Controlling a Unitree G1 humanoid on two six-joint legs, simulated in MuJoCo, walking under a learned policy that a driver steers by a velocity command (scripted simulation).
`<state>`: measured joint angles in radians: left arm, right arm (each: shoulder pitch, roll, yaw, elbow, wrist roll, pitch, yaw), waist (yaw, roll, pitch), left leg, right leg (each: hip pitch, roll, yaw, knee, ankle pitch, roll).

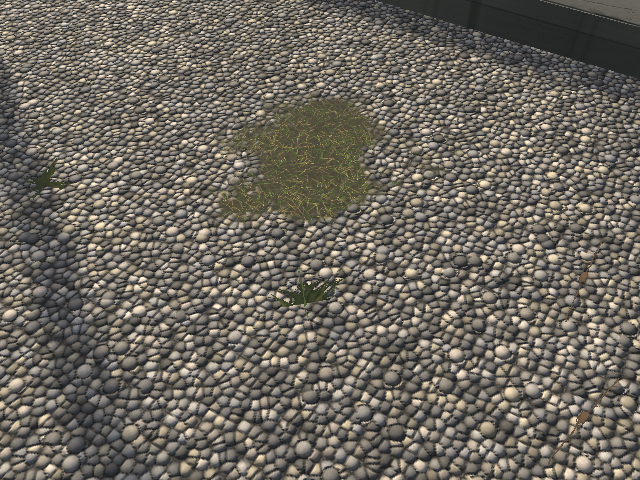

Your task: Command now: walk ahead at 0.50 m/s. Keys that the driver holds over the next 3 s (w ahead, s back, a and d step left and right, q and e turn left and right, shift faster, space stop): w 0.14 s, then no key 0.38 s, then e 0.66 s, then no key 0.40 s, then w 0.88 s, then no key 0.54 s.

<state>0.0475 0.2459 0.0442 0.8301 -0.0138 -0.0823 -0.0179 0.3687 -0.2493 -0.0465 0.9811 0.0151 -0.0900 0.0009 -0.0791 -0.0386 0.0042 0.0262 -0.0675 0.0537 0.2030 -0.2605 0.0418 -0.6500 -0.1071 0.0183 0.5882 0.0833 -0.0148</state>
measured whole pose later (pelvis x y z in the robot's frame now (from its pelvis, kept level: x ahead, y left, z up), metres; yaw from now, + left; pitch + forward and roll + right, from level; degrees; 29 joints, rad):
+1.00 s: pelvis +0.26 -0.07 -0.01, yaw -13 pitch +1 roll +2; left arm 0.25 0.27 0.08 0.85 0.02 0.02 0.01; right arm 0.04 -0.29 -0.09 0.92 0.00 0.03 -0.07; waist 0.03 0.03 0.04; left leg -0.54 0.04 0.00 0.98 -0.45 -0.03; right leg -0.32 0.01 0.00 0.58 -0.28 -0.06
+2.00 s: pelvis +0.37 -0.09 +0.00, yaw -24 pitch +1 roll +0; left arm 0.43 0.26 0.07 0.92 -0.01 -0.06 0.01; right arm 0.04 -0.30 -0.05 0.89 0.02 -0.08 0.04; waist 0.08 0.02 0.02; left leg -0.52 0.06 0.03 0.66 -0.18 0.02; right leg 0.04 -0.01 0.04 0.24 -0.30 0.01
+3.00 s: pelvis +0.76 -0.23 -0.01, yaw -23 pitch +0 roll -2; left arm 0.14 0.23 0.02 0.91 0.02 -0.03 0.00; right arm 0.20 -0.26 -0.03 0.91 -0.02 0.02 -0.04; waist 0.00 0.01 0.02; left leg -0.32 0.07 -0.03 0.56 -0.24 -0.03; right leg -0.30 0.04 -0.07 0.47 -0.18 -0.03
